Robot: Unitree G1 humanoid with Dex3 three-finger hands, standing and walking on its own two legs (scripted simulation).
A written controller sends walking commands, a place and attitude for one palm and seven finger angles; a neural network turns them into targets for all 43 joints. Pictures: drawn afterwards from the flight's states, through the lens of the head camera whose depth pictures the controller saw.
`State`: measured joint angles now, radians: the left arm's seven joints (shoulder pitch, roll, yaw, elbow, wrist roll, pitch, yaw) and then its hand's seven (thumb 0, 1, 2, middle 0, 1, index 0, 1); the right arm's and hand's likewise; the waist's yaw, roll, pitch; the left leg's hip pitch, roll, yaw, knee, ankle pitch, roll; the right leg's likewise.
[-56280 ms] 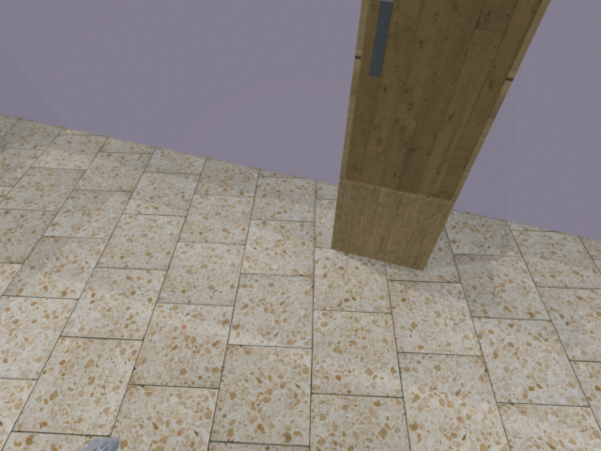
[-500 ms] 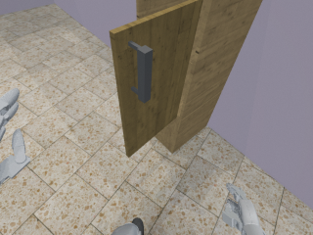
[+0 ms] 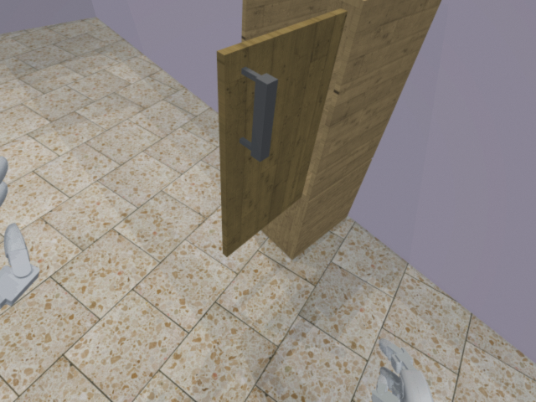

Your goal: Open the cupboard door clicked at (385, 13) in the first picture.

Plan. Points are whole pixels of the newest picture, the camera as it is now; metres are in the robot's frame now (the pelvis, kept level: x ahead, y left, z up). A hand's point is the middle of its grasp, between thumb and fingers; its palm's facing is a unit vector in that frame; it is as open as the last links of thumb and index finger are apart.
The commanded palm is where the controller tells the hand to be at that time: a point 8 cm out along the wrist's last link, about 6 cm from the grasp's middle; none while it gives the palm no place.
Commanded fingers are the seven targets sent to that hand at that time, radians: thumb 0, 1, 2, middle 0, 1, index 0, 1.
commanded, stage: stop stepping back and stand still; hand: left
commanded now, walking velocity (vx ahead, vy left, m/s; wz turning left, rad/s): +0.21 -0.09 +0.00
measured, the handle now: (254, 115) +0.57 +0.06 +0.13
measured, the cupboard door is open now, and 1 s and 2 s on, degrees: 95 95 95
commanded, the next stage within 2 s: let the arm hang, fingers relaxed in 0.38 s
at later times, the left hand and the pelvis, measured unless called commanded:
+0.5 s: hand (17, 305) +0.18 +0.27 +0.15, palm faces +0.41 -0.80 -0.45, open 7.4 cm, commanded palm none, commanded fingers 0.00 0.90 0.90 -0.20 -0.30 -0.20 -0.30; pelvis -0.02 +0.01 -0.01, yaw +1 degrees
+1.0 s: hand out of the picture -0.13 +0.18 -0.17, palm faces +0.11 -0.97 -0.21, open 7.2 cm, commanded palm none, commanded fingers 0.00 0.90 0.90 -0.20 -0.30 -0.20 -0.30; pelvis -0.04 +0.01 +0.00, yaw +4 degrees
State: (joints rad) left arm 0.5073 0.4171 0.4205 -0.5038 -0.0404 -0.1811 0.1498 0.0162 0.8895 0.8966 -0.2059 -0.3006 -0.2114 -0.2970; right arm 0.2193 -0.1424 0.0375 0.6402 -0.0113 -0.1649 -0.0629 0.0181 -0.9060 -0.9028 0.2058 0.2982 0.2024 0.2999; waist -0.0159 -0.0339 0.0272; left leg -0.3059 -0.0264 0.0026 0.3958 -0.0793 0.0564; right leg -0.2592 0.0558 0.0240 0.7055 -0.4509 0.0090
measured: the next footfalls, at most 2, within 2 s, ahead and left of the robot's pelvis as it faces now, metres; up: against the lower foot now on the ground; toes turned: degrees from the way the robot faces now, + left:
right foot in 0.14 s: -0.02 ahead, -0.09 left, +0.00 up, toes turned -1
left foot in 0.36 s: +0.07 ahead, +0.12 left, +0.00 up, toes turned +4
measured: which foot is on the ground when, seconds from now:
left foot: down 0.00-0.16, up 0.18-0.34, down 0.36-1.00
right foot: up 0.00-0.12, down 0.14-1.00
